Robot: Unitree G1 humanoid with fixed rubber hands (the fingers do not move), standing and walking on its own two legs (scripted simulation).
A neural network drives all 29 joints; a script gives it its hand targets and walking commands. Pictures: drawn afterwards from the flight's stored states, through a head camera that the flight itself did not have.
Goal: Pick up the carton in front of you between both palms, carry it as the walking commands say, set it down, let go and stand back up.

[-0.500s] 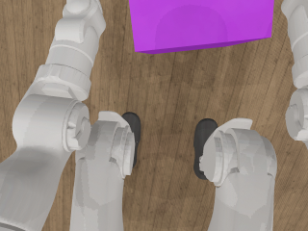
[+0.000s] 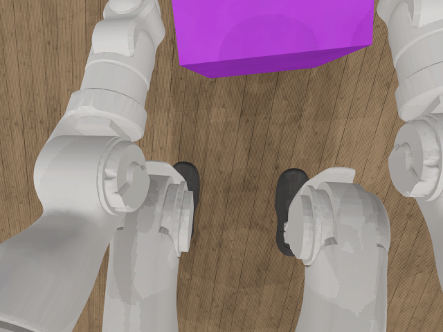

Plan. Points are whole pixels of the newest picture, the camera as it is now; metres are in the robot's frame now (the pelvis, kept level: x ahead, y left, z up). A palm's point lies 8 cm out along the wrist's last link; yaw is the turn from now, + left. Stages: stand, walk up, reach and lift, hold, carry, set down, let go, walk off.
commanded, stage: reach and lift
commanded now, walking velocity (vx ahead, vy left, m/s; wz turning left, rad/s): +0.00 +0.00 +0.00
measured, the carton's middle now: out of the picture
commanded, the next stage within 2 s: none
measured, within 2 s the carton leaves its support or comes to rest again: leaves its support in 0.12 s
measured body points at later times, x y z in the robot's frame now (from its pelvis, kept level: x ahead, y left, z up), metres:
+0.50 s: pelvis +0.00 +0.01 +0.06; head +0.29 -0.04 +0.41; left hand +0.53 +0.11 -0.02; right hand +0.53 -0.20 -0.02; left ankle +0.12 +0.14 -0.33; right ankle +0.11 -0.12 -0.33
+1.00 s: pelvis +0.02 +0.01 +0.18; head +0.24 -0.03 +0.57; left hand +0.50 +0.11 +0.13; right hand +0.49 -0.19 +0.12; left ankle +0.12 +0.14 -0.33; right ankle +0.11 -0.12 -0.33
